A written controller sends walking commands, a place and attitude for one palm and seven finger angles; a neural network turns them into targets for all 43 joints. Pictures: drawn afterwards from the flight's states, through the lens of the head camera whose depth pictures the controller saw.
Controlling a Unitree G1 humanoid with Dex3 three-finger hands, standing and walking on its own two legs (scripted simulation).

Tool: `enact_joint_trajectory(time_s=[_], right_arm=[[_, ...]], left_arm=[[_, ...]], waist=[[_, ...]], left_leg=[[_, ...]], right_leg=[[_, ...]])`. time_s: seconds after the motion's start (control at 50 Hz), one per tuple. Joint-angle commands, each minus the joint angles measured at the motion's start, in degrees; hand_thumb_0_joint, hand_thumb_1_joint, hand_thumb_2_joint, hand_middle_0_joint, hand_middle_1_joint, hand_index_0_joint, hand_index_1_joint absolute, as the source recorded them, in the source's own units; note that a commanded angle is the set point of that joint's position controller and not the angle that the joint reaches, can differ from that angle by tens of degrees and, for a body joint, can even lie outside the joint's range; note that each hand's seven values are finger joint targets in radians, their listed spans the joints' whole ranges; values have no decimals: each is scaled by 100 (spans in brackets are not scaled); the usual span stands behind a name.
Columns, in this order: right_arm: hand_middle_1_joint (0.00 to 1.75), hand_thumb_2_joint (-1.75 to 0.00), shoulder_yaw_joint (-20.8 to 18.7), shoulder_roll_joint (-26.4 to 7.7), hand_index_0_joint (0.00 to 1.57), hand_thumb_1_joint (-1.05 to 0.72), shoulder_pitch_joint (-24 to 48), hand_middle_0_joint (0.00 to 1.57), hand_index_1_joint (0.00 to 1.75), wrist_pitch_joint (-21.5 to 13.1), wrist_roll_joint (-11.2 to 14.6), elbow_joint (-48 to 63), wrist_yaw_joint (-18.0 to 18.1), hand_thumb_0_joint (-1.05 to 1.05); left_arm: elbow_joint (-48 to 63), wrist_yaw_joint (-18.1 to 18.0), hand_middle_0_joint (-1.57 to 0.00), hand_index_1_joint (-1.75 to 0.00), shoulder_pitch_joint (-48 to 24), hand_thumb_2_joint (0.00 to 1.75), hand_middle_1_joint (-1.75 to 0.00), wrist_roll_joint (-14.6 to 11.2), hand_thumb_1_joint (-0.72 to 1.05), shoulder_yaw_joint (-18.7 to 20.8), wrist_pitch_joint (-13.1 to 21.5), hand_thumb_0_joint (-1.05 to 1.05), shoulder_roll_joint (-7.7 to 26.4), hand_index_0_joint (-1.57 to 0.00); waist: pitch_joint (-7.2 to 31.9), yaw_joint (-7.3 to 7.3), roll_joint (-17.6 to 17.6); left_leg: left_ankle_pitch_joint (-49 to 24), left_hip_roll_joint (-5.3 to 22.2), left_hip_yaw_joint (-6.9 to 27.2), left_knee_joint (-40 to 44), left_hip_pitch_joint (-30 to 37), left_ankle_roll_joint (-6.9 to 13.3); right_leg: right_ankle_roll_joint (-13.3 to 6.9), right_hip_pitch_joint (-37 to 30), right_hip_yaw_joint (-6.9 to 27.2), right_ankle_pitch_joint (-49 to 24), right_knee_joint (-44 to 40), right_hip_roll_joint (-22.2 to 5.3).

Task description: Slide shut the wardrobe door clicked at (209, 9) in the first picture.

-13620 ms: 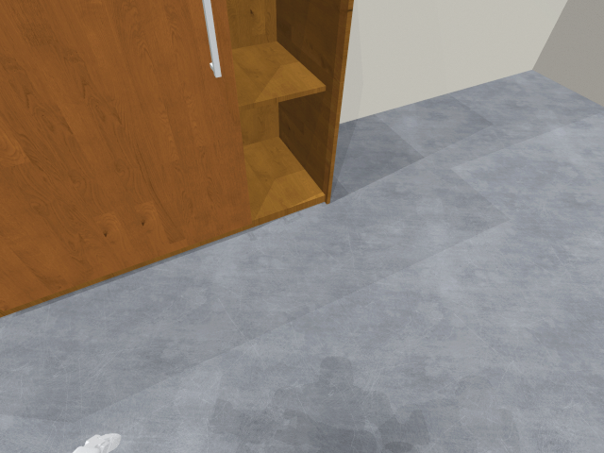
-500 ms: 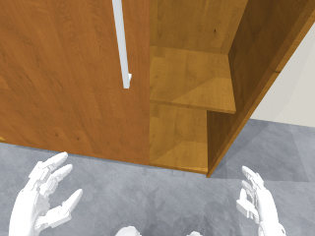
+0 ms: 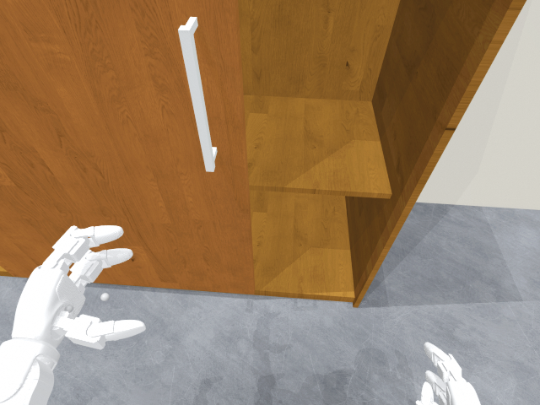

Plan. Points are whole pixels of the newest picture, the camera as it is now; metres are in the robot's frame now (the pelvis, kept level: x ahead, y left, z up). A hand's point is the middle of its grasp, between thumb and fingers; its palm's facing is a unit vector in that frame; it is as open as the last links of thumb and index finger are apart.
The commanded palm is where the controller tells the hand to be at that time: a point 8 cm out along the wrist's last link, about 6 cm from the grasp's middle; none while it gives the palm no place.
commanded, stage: raise the hand with hooked fingers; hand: left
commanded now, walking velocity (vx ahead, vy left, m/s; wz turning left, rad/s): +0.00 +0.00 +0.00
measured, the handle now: (202, 105) +0.56 +0.17 +0.15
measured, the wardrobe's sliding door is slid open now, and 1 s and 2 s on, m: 0.38 0.38 0.38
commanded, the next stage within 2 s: move the hooked fingers beside the handle in 1.02 s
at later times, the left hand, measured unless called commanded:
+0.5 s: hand (62, 218) +0.28 +0.27 +0.17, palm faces +0.08 -0.99 -0.08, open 13.9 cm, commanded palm +0.26 +0.32 +0.17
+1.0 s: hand (76, 205) +0.30 +0.26 +0.17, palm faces +0.08 -0.99 -0.06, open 14.0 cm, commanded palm +0.26 +0.30 +0.17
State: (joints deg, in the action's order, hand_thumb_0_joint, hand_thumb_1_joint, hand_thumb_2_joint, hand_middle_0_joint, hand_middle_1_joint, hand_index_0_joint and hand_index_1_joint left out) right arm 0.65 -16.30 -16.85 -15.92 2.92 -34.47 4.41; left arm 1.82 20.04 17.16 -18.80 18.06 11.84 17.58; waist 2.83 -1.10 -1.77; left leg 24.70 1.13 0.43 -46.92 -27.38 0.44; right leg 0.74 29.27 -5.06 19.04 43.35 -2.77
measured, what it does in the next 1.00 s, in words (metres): stands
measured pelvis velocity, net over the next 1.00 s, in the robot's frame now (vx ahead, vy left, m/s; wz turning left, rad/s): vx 0.02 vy -0.02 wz -0.01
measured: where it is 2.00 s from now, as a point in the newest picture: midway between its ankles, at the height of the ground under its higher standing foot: outside the picture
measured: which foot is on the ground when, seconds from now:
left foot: down 0.00-1.00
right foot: down 0.00-1.00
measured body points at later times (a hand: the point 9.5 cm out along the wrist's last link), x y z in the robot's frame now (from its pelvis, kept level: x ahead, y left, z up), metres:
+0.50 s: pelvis +0.02 +0.00 +0.02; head +0.02 -0.01 +0.47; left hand +0.27 +0.33 +0.17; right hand +0.20 -0.22 -0.05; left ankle -0.01 +0.11 -0.71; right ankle +0.03 -0.13 -0.71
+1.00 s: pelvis +0.02 -0.02 +0.03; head +0.02 -0.03 +0.48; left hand +0.29 +0.31 +0.18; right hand +0.20 -0.25 -0.05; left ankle -0.01 +0.11 -0.71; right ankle +0.03 -0.13 -0.71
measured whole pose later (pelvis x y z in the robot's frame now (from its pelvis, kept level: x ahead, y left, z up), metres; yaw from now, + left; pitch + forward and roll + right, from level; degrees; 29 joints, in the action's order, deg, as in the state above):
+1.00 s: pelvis +0.02 -0.02 +0.03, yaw +0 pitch +0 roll -1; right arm 3.1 -15.9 -14.2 -14.6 3.4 -35.5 6.5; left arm -12.3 25.9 -4.3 -18.7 27.1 -0.6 23.8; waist 0.9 -2.7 -3.0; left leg 18.9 1.7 -0.1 -30.5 -11.5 -0.8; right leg -0.3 14.6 -5.0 14.6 29.5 -1.5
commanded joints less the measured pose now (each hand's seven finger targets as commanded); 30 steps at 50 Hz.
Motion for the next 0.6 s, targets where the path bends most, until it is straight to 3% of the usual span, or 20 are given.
enact_joint_trajectory(time_s=[0.0, 0.06, 0.08, 0.1, 0.18, 0.24, 0.26, 0.34, 0.36, 0.46, 0.5, 0.58], right_arm=[[30, -90, -170, -669, 20, -90, 591, 20, 30, -499, 33, 950, 179, 0], [30, -90, -99, -633, 20, -90, 587, 20, 30, -521, -13, 899, 180, 0], [30, -90, -72, -591, 20, -90, 650, 20, 30, -529, -3, 909, 171, 0], [30, -90, -75, -594, 20, -90, 636, 20, 30, -518, 5, 889, 163, 0], [30, -90, -36, -660, 20, -90, 674, 20, 30, -425, 47, 875, 151, 0], [30, -90, -19, -679, 20, -90, 694, 20, 30, -364, 74, 923, 182, 0], [30, -90, 8, -679, 20, -90, 702, 20, 30, -339, 67, 936, 178, 0], [30, -90, 26, -644, 20, -90, 724, 20, 30, -321, 32, 953, 218, 0], [30, -90, 53, -651, 20, -90, 710, 20, 30, -310, -8, 921, 217, 0], [30, -90, 83, -634, 20, -90, 738, 20, 30, -291, 7, 786, 261, 0], [30, -90, 84, -637, 20, -90, 750, 20, 30, -269, 37, 747, 283, 0], [30, -90, 41, -683, 20, -90, 698, 20, 30, -190, 83, 791, 222, 0]], left_arm=[[1280, 146, -29, -112, -1538, 35, -112, -168, -38, 793, 247, 0, 1515, -29], [1201, 16, -30, -117, -1673, 32, -117, -263, -45, 1145, 201, 0, 1727, -30], [1158, 15, -30, -118, -1704, 31, -118, -271, -48, 1061, 171, 0, 1582, -30], [1059, 15, -30, -120, -1754, 30, -120, -259, -50, 1025, 114, 0, 1542, -30], [312, 271, -30, -120, -1917, 30, -120, -245, -50, 920, -426, 0, 1480, -30], [165, 426, -30, -120, -2244, 30, -120, -186, -50, 861, -802, 0, 1550, -30], [188, 480, -30, -120, -2405, 30, -120, -194, -50, 852, -885, 0, 1578, -30], [567, 432, -30, -120, -3091, 30, -120, -150, -50, 1232, -826, 0, 2049, -30], [560, 427, -30, -120, -3204, 30, -120, -176, -50, 1400, -780, 0, 2240, -30], [161, 459, -30, -120, -3626, 30, -120, -165, -50, 1528, -703, 0, 2369, -30], [-126, 553, -30, -120, -3796, 30, -120, -134, -50, 1446, -838, 0, 2346, -30], [-783, 840, -30, -120, -3173, 30, -120, -185, -50, 1090, -1223, 0, 1906, -30]], waist=[[1076, 46, -313], [1007, -87, -475], [871, -103, -628], [792, -69, -561], [406, -75, -443], [446, -51, -229], [396, -73, -378], [951, -67, -229], [964, -107, -219], [843, -101, -485], [747, -70, -561], [641, -90, 7]], left_leg=[[-1061, -116, 175, 1165, 505, 67], [-1469, -109, 213, 1321, 691, 16], [-1588, -108, 192, 1396, 740, -8], [-1687, -98, 179, 1429, 807, -11], [-1736, -102, 117, 1576, 789, -6], [-1706, -87, 128, 1680, 891, 24], [-1744, -103, 118, 1694, 956, 24], [-2001, -88, 174, 1789, 1355, 38], [-2054, -100, 175, 1802, 1381, 24], [-2179, -120, 145, 1960, 1532, 8], [-2221, -121, 135, 2028, 1569, 15], [-2336, -127, 67, 1993, 1424, 47]], right_leg=[[-168, -1067, 100, -253, -812, 270], [-224, -1321, 9, -707, -858, 330], [-236, -1348, -17, -869, -869, 324], [-225, -1329, -42, -1015, -895, 330], [-217, -1411, -12, -1228, -1087, 331], [-186, -1459, -16, -1198, -1201, 334], [-209, -1514, 10, -1228, -1245, 360], [-189, -1740, 6, -1405, -1313, 356], [-209, -1864, 25, -1452, -1345, 392], [-237, -1990, 31, -1607, -1508, 375], [-237, -1966, 29, -1686, -1565, 340], [-190, -1984, 11, -1960, -1562, 312]])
